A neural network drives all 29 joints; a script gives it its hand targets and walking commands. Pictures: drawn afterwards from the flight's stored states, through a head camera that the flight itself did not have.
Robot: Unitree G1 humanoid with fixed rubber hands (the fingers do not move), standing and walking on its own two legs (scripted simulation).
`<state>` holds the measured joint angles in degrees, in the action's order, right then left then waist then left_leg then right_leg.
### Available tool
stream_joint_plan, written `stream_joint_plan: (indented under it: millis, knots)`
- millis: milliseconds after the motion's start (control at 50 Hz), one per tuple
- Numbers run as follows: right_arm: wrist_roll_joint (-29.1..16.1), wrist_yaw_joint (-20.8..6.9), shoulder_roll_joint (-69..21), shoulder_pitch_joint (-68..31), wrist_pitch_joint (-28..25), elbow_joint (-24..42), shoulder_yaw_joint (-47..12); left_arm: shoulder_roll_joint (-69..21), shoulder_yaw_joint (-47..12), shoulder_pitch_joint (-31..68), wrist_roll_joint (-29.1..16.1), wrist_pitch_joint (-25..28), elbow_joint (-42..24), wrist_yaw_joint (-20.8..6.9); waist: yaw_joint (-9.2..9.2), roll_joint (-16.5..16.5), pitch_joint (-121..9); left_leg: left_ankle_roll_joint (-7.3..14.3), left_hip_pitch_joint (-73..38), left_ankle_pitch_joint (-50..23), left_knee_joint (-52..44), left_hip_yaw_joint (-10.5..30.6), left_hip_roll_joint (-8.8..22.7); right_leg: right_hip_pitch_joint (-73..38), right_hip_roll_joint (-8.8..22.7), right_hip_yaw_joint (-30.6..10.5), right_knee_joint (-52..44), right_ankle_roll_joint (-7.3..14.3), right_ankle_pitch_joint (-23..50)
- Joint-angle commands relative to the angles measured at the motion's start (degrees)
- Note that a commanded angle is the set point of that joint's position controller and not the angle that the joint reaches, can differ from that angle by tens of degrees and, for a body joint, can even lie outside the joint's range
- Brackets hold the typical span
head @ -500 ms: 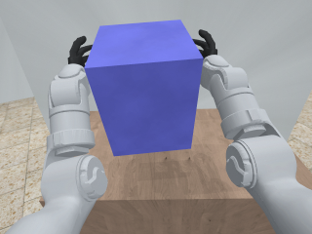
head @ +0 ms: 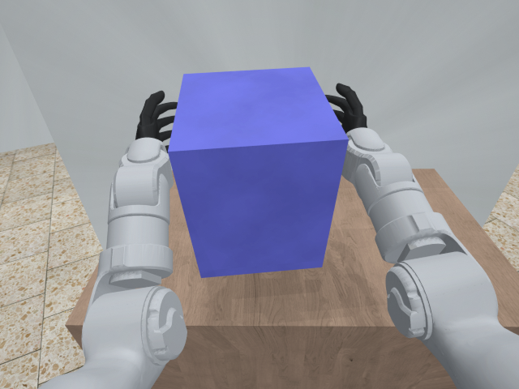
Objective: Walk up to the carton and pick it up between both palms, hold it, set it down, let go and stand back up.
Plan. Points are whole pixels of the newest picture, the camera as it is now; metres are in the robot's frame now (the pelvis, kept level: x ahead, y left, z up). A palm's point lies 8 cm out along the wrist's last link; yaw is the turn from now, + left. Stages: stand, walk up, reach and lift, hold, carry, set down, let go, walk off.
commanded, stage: set down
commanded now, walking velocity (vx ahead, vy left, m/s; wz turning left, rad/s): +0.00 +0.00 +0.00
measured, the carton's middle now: (254, 173) +0.42 -0.01 +0.20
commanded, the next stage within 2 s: none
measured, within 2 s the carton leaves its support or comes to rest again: neither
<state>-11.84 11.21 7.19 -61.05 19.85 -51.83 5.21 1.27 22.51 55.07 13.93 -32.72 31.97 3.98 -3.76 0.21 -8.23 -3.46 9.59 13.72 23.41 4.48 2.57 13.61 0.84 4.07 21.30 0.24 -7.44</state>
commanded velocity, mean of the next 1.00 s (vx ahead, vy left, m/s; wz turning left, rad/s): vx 0.00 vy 0.00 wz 0.00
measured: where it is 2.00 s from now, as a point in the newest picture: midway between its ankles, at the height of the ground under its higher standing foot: outside the picture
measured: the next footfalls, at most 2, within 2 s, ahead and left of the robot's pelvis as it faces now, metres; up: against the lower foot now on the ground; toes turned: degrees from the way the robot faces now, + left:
none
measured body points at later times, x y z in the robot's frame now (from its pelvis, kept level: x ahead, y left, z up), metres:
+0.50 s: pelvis +0.00 +0.00 +0.00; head -0.04 +0.01 +0.45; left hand +0.42 +0.14 +0.23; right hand +0.43 -0.16 +0.23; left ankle -0.01 +0.16 -0.74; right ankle +0.04 -0.12 -0.74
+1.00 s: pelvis +0.01 +0.00 +0.00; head -0.02 +0.01 +0.45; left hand +0.42 +0.14 +0.20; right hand +0.44 -0.15 +0.20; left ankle -0.01 +0.16 -0.74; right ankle +0.04 -0.12 -0.74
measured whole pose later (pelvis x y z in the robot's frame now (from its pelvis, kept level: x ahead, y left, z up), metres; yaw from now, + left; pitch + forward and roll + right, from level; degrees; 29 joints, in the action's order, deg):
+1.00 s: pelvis +0.01 +0.00 +0.00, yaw +0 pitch +0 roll -1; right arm -2.5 3.1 5.9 -56.3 11.1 -57.3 14.5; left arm -4.5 22.4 48.8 14.0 -28.0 32.0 8.7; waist -1.3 0.2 -5.2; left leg -3.5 9.6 14.2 23.4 4.5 2.6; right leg 13.6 0.8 4.1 21.3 0.2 -7.9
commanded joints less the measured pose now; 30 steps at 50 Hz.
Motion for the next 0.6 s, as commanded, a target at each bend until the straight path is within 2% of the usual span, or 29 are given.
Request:
stream_joint_plan:
  millis: [0, 20, 40, 80, 100, 140, 180, 200, 220, 240, 260, 280, 300, 320, 340, 360, 380, 400, 420, 440, 460, 480, 500, 580]
  knots:
    - [-0.93, -8.73, -35.15, -45.86, -5.45, 8.65, -7.68, -31.27, -13.79, 38.80, -4.37, 2.05, 0.66, -7.02, 2.14, -2.56, -14.28, 1.79, 0.33, -6.58, -6.15, -4.15, -6.38, -21.69, -4.45, 0.38, -5.38, -2.42, 2.70]
    - [-0.51, -8.90, -33.89, -43.09, -5.33, 5.84, -6.31, -30.92, -13.62, 37.78, -3.98, 2.17, 0.78, -7.25, 0.75, -1.98, -12.58, 1.61, 0.03, -5.82, -6.32, -4.05, -6.47, -21.65, -4.38, 0.25, -5.70, -2.59, 1.91]
    - [-0.15, -9.32, -34.27, -43.53, -5.57, 6.68, -6.35, -31.12, -12.72, 37.20, -3.45, 2.21, 1.02, -7.39, 1.76, -1.72, -12.57, 1.73, 0.38, -5.74, -6.50, -4.56, -6.45, -22.30, -4.31, 0.37, -5.23, -2.42, 1.53]
    - [0.25, -9.65, -32.47, -45.25, -6.73, 8.82, -5.82, -31.07, -12.89, 35.92, -3.42, 1.88, 2.46, -7.34, 1.88, -1.23, -13.53, 1.10, 0.41, -7.50, -5.84, -4.52, -6.37, -22.10, -4.84, 0.70, -4.74, -2.48, 3.89]
    - [0.06, -9.83, -32.89, -45.46, -6.91, 9.47, -6.63, -30.74, -13.14, 35.42, -3.68, 2.08, 0.95, -7.14, 2.60, -2.16, -15.80, 1.36, -0.42, -8.01, -5.89, -4.56, -6.42, -22.93, -4.89, 0.41, -4.71, -2.72, 4.62]
    - [-0.23, -9.79, -32.61, -44.53, -6.88, 8.40, -7.04, -31.80, -15.56, 36.83, -4.54, 2.50, -1.99, -6.72, 1.07, -1.66, -17.46, 0.47, -2.30, -11.55, -4.67, -4.01, -6.30, -23.60, -4.99, 0.66, -4.07, -2.32, 7.41]
    - [-0.89, -9.84, -33.03, -45.94, -7.93, 11.32, -8.06, -32.23, -17.34, 37.69, -5.39, 2.94, -4.20, -6.14, 1.26, -1.71, -21.19, 0.32, -3.92, -13.70, -4.06, -3.83, -6.52, -23.61, -5.44, 0.99, -3.56, -2.62, 9.16]
    - [-1.01, -9.88, -33.17, -46.35, -8.25, 11.94, -7.59, -34.03, -19.05, 38.54, -6.17, 3.22, -5.20, -5.67, 0.21, -0.14, -22.68, -0.20, -4.89, -16.09, -3.28, -3.53, -6.35, -23.25, -5.23, 1.36, -3.51, -2.22, 10.69]
    - [-0.53, -9.61, -33.19, -45.29, -8.36, 12.23, -8.26, -33.59, -17.99, 36.28, -5.54, 3.20, -3.90, -5.79, 0.94, -1.35, -21.46, 0.01, -4.90, -16.42, -3.06, -3.60, -6.47, -22.68, -5.47, 1.23, -3.77, -2.24, 11.11]
    - [-1.71, -9.81, -32.98, -45.97, -8.92, 13.69, -9.66, -35.00, -20.28, 37.23, -6.65, 3.72, -6.51, -5.12, 0.79, 1.02, -24.03, -0.64, -6.49, -18.46, -2.45, -3.47, -6.21, -22.76, -5.60, 1.18, -3.09, -1.90, 13.02]
    - [-2.57, -9.90, -33.13, -45.89, -9.06, 14.48, -10.52, -35.82, -21.85, 37.86, -7.52, 3.79, -8.24, -4.65, 0.34, 0.40, -25.32, -0.95, -7.44, -20.70, -1.80, -3.06, -6.03, -22.43, -5.75, 1.75, -3.02, -2.08, 14.12]
    - [-1.71, -9.81, -33.35, -44.80, -8.87, 11.31, -9.32, -35.29, -20.84, 38.07, -7.02, 4.36, -6.17, -4.48, 0.01, -0.16, -22.21, -0.85, -6.60, -20.10, -2.15, -2.71, -5.80, -21.17, -6.12, 1.73, -3.40, -1.92, 12.63]
    - [-1.90, -10.29, -33.28, -45.47, -8.60, 10.35, -8.58, -33.99, -18.38, 37.20, -5.67, 4.16, -3.38, -4.62, 1.91, 0.42, -19.62, -0.24, -4.39, -16.35, -2.93, -3.45, -6.08, -21.20, -5.59, 1.15, -3.53, -1.97, 9.00]
    - [-1.86, -10.50, -34.23, -45.67, -9.08, 12.11, -9.80, -34.90, -20.28, 37.83, -6.66, 4.32, -5.74, -4.36, 1.92, -0.34, -22.11, -0.09, -5.00, -16.28, -2.90, -3.93, -6.10, -22.28, -5.31, 0.98, -3.47, -1.70, 10.07]
    - [-1.91, -10.74, -33.71, -44.47, -8.82, 11.06, -9.31, -34.80, -20.25, 37.28, -6.49, 4.21, -5.20, -4.30, 1.77, 0.49, -21.85, -0.36, -4.48, -16.42, -3.12, -3.64, -6.02, -21.68, -5.10, 0.90, -3.04, -1.91, 10.17]
    - [-1.25, -11.24, -33.06, -43.60, -8.24, 8.41, -7.69, -34.44, -18.52, 36.21, -5.42, 3.93, -3.37, -4.18, 1.72, 0.27, -18.06, -0.18, -3.70, -14.44, -3.97, -3.65, -5.81, -19.55, -5.47, 1.34, -3.26, -2.09, 6.67]
    - [-1.00, -11.66, -33.42, -44.16, -8.80, 9.85, -7.65, -34.62, -19.42, 36.29, -5.99, 4.10, -5.45, -4.08, 2.09, 0.05, -21.15, -0.03, -4.95, -14.86, -3.62, -3.88, -5.67, -19.41, -5.57, 1.26, -3.33, -1.98, 6.94]
    - [-0.62, -11.48, -33.51, -43.70, -8.87, 8.74, -7.45, -34.56, -19.00, 36.12, -5.84, 4.29, -3.88, -4.09, 1.98, -0.80, -19.42, 0.07, -4.07, -14.67, -3.50, -3.78, -5.54, -19.76, -5.49, 1.25, -3.48, -1.87, 7.84]
    - [-0.41, -12.12, -33.13, -43.34, -8.80, 8.34, -7.33, -34.93, -19.34, 36.67, -5.61, 4.52, -5.16, -3.94, 1.77, -0.22, -20.09, -0.11, -4.67, -15.06, -3.62, -3.63, -5.42, -19.26, -5.44, 1.48, -3.49, -1.82, 7.18]
    - [-0.08, -12.25, -32.40, -43.30, -9.13, 8.12, -7.66, -34.90, -19.14, 36.51, -5.91, 4.64, -5.41, -3.57, 2.44, -1.43, -21.33, -0.36, -6.01, -15.84, -3.46, -3.78, -5.26, -19.16, -5.82, 1.47, -3.86, -1.88, 8.16]
    - [-0.41, -12.34, -32.65, -42.22, -8.89, 7.45, -8.25, -33.65, -17.87, 34.36, -4.74, 4.68, -3.99, -3.73, 3.13, -0.82, -19.56, 0.09, -4.97, -16.32, -3.44, -3.67, -5.40, -19.63, -5.33, 0.94, -3.56, -1.67, 9.48]
    - [-0.13, -12.24, -32.41, -43.86, -9.26, 8.63, -7.42, -33.60, -17.32, 35.09, -4.93, 4.44, -2.28, -4.00, 3.16, -1.27, -19.51, 0.56, -3.54, -14.35, -3.80, -4.20, -5.40, -20.63, -4.95, 0.54, -3.45, -1.95, 9.11]
    - [0.33, -12.64, -31.88, -41.28, -9.03, 5.70, -6.27, -33.37, -17.21, 34.42, -4.60, 4.46, -2.62, -4.03, 2.42, -1.23, -17.32, 0.10, -3.17, -14.41, -3.98, -3.98, -5.31, -20.62, -5.19, 0.93, -3.31, -2.02, 8.88]
    - [1.59, -13.70, -31.54, -42.34, -9.51, 6.46, -5.06, -33.48, -16.39, 34.62, -4.50, 4.69, -1.60, -3.60, 3.65, -1.51, -17.62, 0.79, -2.99, -11.22, -5.09, -4.65, -4.99, -18.92, -4.85, 1.09, -3.97, -2.18, 5.01]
